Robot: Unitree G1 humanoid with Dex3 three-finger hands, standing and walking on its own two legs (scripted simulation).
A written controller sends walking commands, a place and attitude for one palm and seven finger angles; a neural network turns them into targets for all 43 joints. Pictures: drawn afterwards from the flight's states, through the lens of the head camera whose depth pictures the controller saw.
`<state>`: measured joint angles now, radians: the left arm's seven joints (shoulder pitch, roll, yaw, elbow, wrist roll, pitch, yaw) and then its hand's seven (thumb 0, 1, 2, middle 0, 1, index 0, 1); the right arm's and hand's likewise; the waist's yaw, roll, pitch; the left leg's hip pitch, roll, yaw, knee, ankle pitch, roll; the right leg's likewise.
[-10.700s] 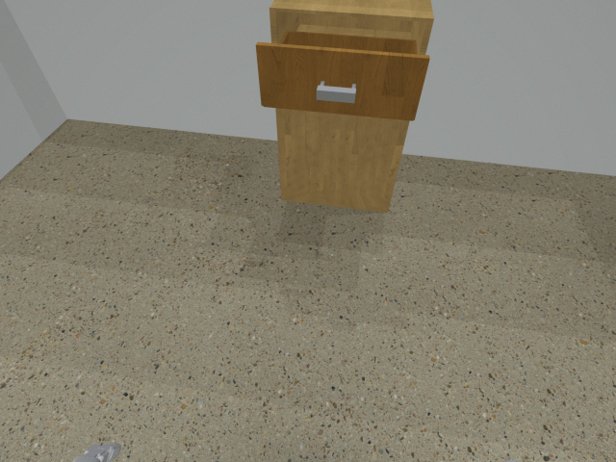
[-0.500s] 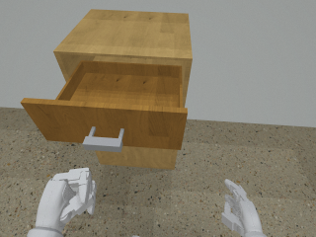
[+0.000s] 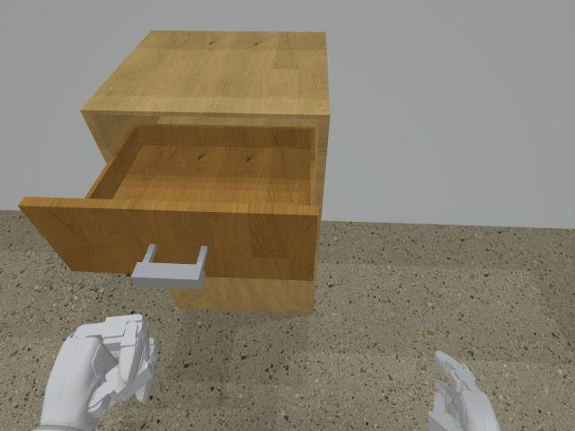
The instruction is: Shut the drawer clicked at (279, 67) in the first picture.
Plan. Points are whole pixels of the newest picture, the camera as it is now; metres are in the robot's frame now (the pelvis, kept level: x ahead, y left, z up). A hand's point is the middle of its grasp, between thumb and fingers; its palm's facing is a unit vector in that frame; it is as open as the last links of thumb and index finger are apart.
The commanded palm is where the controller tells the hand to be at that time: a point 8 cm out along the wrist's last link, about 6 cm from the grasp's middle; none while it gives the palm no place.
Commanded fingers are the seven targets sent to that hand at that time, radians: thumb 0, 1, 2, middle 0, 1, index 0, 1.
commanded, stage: raise the hand and make a fist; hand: left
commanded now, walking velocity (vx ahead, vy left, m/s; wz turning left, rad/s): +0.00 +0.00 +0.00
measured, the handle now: (173, 263) +0.37 +0.22 +0.01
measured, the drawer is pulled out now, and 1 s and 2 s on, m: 0.27 0.27 0.27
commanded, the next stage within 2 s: bring the fist close to the handle in 0.04 s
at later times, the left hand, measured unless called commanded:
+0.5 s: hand (158, 356) +0.20 +0.17 +0.07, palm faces +0.01 -1.00 -0.06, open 3.3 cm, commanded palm +0.17 +0.22 +0.07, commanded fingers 0.00 0.90 0.90 -1.40 -1.60 -1.40 -1.60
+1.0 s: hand (179, 336) +0.24 +0.17 +0.02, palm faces -0.02 -1.00 -0.04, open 3.3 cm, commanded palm +0.22 +0.22 +0.02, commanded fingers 0.00 0.90 0.90 -1.40 -1.60 -1.40 -1.60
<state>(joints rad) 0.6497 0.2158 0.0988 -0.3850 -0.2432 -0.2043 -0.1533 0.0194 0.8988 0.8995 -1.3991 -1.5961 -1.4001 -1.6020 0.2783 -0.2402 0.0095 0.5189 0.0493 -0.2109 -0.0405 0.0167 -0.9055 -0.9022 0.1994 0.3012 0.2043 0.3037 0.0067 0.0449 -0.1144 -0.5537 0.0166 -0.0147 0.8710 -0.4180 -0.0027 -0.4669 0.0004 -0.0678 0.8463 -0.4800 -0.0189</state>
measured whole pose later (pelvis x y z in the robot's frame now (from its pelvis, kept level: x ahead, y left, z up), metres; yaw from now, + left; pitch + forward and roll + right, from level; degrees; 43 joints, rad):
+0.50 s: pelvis -0.01 -0.02 +0.00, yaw +0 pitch +7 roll +0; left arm 0.47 0.22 0.16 -0.12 -0.28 -0.30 -0.25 0.02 0.90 0.90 -1.40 -1.60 -1.40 -1.60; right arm 0.24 -0.25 0.01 0.57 0.04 -0.23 -0.06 0.02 -0.91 -0.90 0.20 0.30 0.21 0.30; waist 0.00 0.04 -0.10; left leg -0.60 0.03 -0.03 0.87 -0.40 -0.02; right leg -0.51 0.01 -0.08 0.86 -0.48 -0.04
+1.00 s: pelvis -0.01 +0.00 -0.03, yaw -1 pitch +13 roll -1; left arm 0.26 0.20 0.11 0.05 -0.22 -0.36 -0.17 0.02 0.90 0.90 -1.40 -1.60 -1.40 -1.60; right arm 0.23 -0.23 0.02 0.55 0.02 -0.15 -0.03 0.02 -0.91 -0.90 0.20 0.30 0.21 0.30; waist -0.02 0.03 -0.13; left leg -0.82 0.02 -0.01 1.05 -0.46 0.00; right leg -0.74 0.00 -0.06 1.04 -0.53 -0.02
